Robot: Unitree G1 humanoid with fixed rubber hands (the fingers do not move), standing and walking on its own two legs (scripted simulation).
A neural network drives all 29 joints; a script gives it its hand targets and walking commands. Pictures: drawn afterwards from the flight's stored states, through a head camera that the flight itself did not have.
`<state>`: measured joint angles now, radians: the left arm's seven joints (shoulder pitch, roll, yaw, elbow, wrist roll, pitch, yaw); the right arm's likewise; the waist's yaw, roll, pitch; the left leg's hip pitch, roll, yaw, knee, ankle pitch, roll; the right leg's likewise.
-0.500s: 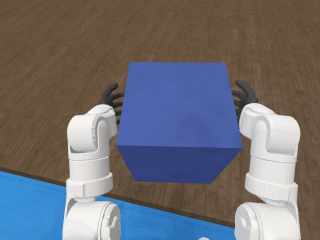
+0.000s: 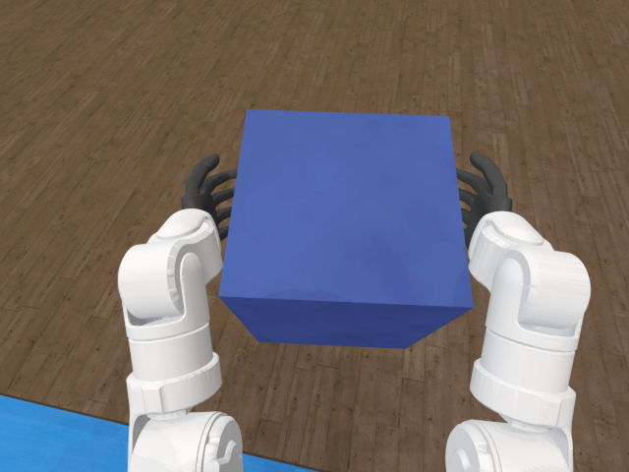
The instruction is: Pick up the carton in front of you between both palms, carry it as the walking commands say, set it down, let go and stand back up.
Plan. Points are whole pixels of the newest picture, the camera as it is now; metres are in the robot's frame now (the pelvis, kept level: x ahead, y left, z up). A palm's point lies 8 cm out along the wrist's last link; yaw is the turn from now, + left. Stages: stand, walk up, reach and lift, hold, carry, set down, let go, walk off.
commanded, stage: carry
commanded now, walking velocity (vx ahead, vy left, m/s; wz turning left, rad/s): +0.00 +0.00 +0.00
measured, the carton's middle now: (338, 247) +0.38 +0.00 +0.07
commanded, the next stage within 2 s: none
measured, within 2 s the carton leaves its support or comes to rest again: neither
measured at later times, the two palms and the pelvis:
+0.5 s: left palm (223, 208) +0.40 +0.14 +0.12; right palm (481, 207) +0.41 -0.16 +0.12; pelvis +0.06 -0.01 +0.00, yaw +0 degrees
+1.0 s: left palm (200, 152) +0.47 +0.18 +0.14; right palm (442, 132) +0.50 -0.12 +0.15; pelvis +0.14 +0.00 -0.01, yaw -1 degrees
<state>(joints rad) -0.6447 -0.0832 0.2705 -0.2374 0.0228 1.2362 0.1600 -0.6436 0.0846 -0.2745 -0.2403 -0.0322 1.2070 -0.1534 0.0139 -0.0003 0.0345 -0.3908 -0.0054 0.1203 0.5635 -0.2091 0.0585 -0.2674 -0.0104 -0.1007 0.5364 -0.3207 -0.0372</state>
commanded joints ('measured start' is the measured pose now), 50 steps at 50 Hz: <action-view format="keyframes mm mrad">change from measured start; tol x64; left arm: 1 -588 -776 -685 25 -276 2 -118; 50 -887 -842 -701 12 -420 -13 -105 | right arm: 1 -547 775 688 57 264 35 108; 50 -625 743 504 211 158 42 52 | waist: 1 -9 -90 -583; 50 56 -9 -213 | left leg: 1 222 50 -26 -81 467 9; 5 711 208 -137 17 1338 91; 11 1 45 -25 -52 -35 -28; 20 521 188 -111 -20 1039 48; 26 72 34 -20 -90 -7 -21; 33 781 289 -238 -76 995 178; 42 -438 20 -57 736 -470 -33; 50 -867 114 -82 1208 -411 26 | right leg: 1 322 -123 67 112 1002 -25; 5 -190 0 -15 -15 -42 53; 11 542 -234 96 -15 1413 -64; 20 95 -60 35 -58 339 12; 28 494 -181 82 25 1259 -63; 34 -302 -18 -12 234 -305 14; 41 641 -338 455 -195 707 -279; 50 354 -283 294 -326 20 -180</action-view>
